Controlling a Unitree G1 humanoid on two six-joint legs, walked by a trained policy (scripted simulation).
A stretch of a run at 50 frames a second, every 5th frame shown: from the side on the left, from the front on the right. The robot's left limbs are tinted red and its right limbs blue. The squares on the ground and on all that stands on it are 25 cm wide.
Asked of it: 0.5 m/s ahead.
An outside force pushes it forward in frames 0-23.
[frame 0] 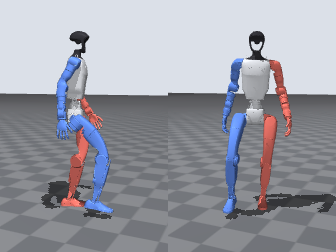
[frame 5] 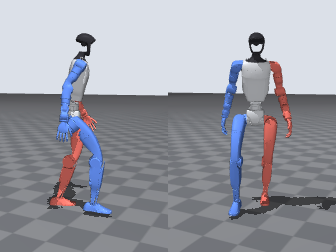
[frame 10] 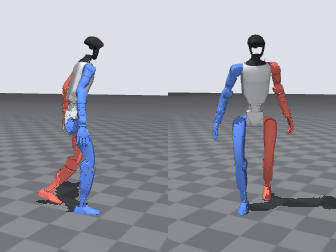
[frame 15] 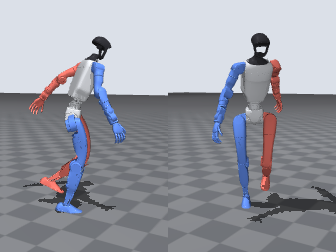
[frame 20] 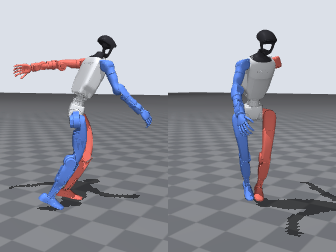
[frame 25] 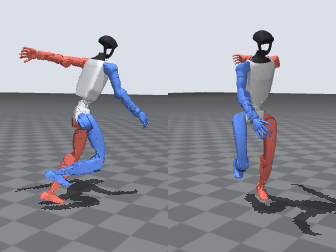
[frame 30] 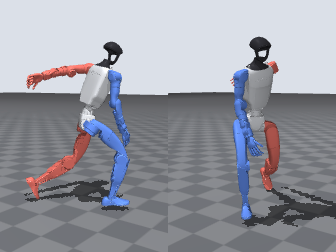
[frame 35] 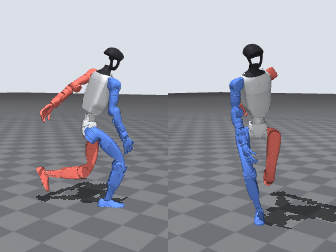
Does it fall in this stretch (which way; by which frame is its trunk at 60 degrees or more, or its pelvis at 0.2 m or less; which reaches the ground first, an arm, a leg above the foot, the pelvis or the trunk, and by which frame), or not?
no
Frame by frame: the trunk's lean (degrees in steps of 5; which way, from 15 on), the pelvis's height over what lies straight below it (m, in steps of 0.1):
0: 5, 0.8
5: 10, 0.8
10: 20 forward, 0.8
15: 25 forward, 0.8
20: 30 forward, 0.8
25: 25 forward, 0.8
30: 25 forward, 0.7
35: 20 forward, 0.7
